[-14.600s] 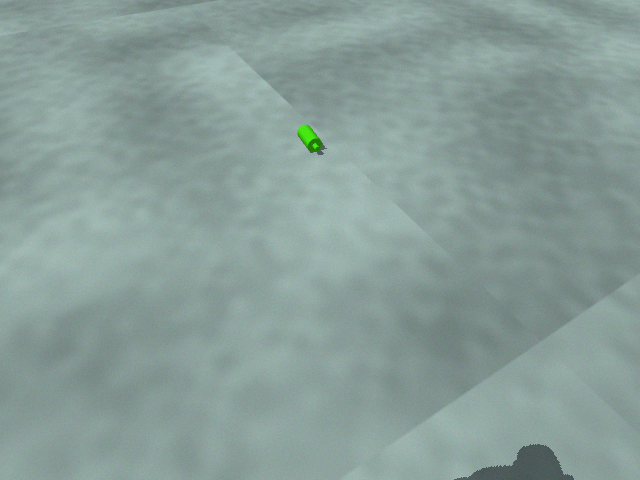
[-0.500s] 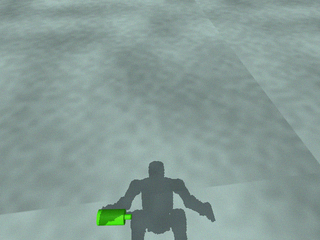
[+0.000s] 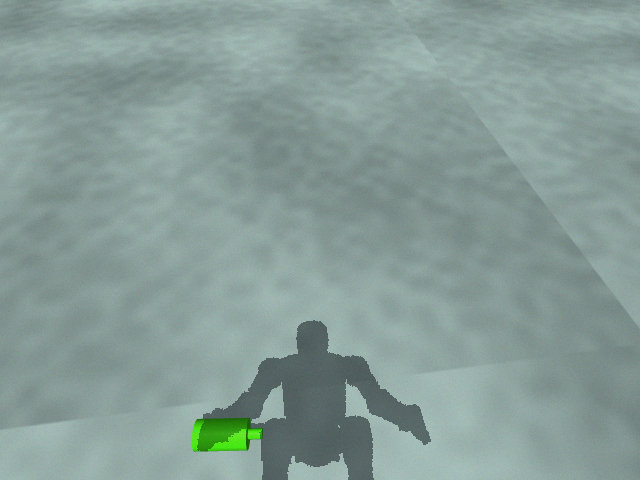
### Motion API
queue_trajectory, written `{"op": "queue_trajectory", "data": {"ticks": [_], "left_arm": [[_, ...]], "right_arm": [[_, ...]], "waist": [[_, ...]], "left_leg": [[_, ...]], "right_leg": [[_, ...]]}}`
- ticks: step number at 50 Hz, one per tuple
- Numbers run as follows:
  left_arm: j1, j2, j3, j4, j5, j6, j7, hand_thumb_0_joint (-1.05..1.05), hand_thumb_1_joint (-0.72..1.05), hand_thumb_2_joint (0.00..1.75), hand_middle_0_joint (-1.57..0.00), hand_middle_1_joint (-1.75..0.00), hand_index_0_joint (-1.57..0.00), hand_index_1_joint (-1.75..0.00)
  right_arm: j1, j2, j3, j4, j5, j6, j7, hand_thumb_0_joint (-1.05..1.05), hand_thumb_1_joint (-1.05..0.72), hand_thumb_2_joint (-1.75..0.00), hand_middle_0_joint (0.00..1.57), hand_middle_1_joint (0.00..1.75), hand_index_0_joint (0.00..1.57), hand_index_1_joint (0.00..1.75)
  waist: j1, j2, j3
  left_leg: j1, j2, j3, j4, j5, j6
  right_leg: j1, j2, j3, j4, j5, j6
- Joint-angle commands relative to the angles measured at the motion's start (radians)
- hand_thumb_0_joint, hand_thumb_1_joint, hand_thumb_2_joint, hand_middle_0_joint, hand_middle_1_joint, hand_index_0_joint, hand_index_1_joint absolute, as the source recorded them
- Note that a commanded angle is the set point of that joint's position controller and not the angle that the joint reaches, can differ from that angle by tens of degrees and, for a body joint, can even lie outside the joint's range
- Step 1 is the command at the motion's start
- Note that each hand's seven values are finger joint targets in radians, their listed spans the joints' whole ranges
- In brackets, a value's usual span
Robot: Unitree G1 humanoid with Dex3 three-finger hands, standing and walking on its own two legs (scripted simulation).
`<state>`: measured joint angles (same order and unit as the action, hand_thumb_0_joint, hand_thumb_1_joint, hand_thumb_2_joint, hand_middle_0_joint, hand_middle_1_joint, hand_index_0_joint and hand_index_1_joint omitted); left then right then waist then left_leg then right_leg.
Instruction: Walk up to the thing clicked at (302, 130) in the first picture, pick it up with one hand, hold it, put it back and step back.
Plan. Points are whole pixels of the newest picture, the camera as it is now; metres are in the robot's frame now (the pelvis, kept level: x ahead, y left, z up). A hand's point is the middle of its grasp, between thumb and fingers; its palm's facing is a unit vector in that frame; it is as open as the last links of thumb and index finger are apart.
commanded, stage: stand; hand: left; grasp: from above
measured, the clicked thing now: (229, 434) +0.40 +0.27 -0.74
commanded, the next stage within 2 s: rise first in 1.40 s
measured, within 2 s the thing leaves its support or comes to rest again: neither
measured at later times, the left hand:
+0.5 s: hand out of the picture +0.07 +0.26 -0.16, palm faces -0.04 -0.94 -0.35, open 7.4 cm
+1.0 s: hand out of the picture +0.07 +0.26 -0.16, palm faces -0.04 -0.94 -0.35, open 7.4 cm
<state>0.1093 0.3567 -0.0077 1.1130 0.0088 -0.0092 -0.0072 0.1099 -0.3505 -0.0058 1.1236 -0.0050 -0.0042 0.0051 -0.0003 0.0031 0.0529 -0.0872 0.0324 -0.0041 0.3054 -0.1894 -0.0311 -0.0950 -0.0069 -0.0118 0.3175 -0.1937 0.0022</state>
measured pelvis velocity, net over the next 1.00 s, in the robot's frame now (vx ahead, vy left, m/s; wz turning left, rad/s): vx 0.00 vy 0.00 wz -0.01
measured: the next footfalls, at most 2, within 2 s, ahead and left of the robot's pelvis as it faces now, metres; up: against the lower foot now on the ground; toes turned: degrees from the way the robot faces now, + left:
none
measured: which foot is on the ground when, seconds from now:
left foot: down 0.00-1.00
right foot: down 0.00-1.00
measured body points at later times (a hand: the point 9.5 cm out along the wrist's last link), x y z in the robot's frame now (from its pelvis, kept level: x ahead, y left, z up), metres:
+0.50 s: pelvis +0.00 +0.00 +0.00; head +0.01 +0.00 +0.45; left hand +0.07 +0.31 -0.13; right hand +0.07 -0.30 -0.13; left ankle -0.01 +0.14 -0.75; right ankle -0.01 -0.12 -0.75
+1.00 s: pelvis +0.00 +0.00 +0.00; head +0.01 +0.00 +0.45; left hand +0.07 +0.31 -0.13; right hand +0.07 -0.30 -0.13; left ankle -0.01 +0.14 -0.75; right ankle -0.01 -0.12 -0.75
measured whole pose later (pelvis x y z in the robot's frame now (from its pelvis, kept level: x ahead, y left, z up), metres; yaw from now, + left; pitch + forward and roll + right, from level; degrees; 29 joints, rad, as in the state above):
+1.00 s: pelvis +0.00 +0.00 +0.00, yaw +0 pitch -2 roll +0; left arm 0.12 0.36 -0.01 1.11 0.01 -0.01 -0.01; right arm 0.12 -0.35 0.00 1.12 -0.01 -0.01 0.00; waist 0.00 0.00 0.05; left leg -0.08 0.02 0.00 0.30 -0.19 -0.02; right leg -0.10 -0.01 0.00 0.32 -0.19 0.01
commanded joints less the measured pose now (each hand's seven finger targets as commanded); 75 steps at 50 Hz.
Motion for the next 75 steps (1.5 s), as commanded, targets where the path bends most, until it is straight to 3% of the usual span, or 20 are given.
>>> {"op": "queue_trajectory", "data": {"ticks": [1,4,19,31,38,47,59,74,75], "left_arm": [[-0.029,0.215,0.045,-0.053,-0.001,-0.025,0.017,0.00,0.90,0.90,-0.20,-0.30,-0.20,-0.30],[-0.030,0.216,0.046,-0.054,0.000,-0.025,0.018,0.00,0.90,0.90,-0.20,-0.30,-0.20,-0.30],[-0.019,0.213,0.044,-0.053,-0.001,-0.024,0.015,0.00,0.90,0.90,-0.20,-0.30,-0.20,-0.30],[-0.014,0.213,0.044,-0.053,-0.003,-0.022,0.015,0.00,0.90,0.90,-0.20,-0.30,-0.20,-0.30],[-0.016,0.213,0.044,-0.050,-0.001,-0.021,0.016,0.00,0.90,0.90,-0.20,-0.30,-0.20,-0.30],[-0.015,0.213,0.045,-0.053,0.001,-0.021,0.016,0.00,0.90,0.90,-0.20,-0.30,-0.20,-0.30],[-0.017,0.215,0.043,-0.053,0.000,-0.022,0.018,0.00,0.90,0.90,-0.20,-0.30,-0.20,-0.30],[-0.015,0.217,0.046,-0.054,-0.002,-0.022,0.017,0.00,0.90,0.90,-0.20,-0.30,-0.20,-0.30],[-0.011,0.212,0.044,-0.054,0.000,-0.022,0.017,0.00,0.88,0.89,-0.22,-0.37,-0.22,-0.36]], "right_arm": [[-0.028,-0.215,-0.035,-0.059,-0.004,-0.023,-0.013,0.00,-0.90,-0.90,0.20,0.30,0.20,0.30],[-0.034,-0.214,-0.035,-0.062,-0.004,-0.023,-0.014,0.00,-0.90,-0.90,0.20,0.30,0.20,0.30],[-0.023,-0.215,-0.035,-0.057,-0.004,-0.022,-0.012,0.00,-0.90,-0.90,0.20,0.30,0.20,0.30],[-0.022,-0.214,-0.033,-0.057,-0.004,-0.025,-0.014,0.00,-0.90,-0.90,0.20,0.30,0.20,0.30],[-0.016,-0.216,-0.033,-0.056,-0.004,-0.023,-0.014,0.00,-0.90,-0.90,0.20,0.30,0.20,0.30],[-0.029,-0.218,-0.036,-0.063,-0.004,-0.025,-0.014,0.00,-0.90,-0.90,0.20,0.30,0.20,0.30],[-0.024,-0.212,-0.035,-0.058,-0.003,-0.022,-0.013,0.00,-0.90,-0.90,0.20,0.30,0.20,0.30],[-0.022,-0.214,-0.034,-0.058,-0.004,-0.025,-0.014,0.00,-0.90,-0.90,0.20,0.30,0.20,0.30],[-0.022,-0.219,-0.036,-0.060,-0.005,-0.024,-0.014,0.00,-0.93,-0.91,0.20,0.30,0.20,0.30]], "waist": [[-0.003,0.003,-0.086],[-0.002,-0.002,-0.086],[-0.002,-0.004,-0.062],[0.002,0.001,-0.069],[-0.002,0.003,-0.063],[0.001,0.003,-0.088],[-0.002,-0.004,-0.064],[0.001,-0.001,-0.076],[0.003,0.002,-0.084]], "left_leg": [[0.016,0.107,-0.070,-0.028,0.195,0.043],[0.022,0.106,-0.070,-0.023,0.219,0.040],[0.004,0.102,-0.071,-0.034,0.150,0.043],[0.015,0.106,-0.074,-0.034,0.187,0.041],[0.004,0.104,-0.073,-0.039,0.156,0.042],[0.028,0.109,-0.072,-0.026,0.201,0.049],[0.014,0.103,-0.071,-0.035,0.156,0.044],[0.026,0.106,-0.071,-0.033,0.190,0.042],[0.031,0.108,-0.070,-0.026,0.202,0.043]], "right_leg": [[0.017,-0.127,0.091,-0.039,0.209,-0.024],[0.015,-0.125,0.089,-0.036,0.238,-0.025],[0.003,-0.124,0.097,-0.052,0.169,-0.024],[-0.002,-0.122,0.094,-0.038,0.185,-0.026],[0.003,-0.122,0.094,-0.044,0.161,-0.023],[0.010,-0.124,0.090,-0.031,0.204,-0.023],[-0.005,-0.123,0.094,-0.048,0.165,-0.024],[0.002,-0.124,0.094,-0.034,0.189,-0.026],[0.000,-0.124,0.092,-0.036,0.202,-0.026]]}}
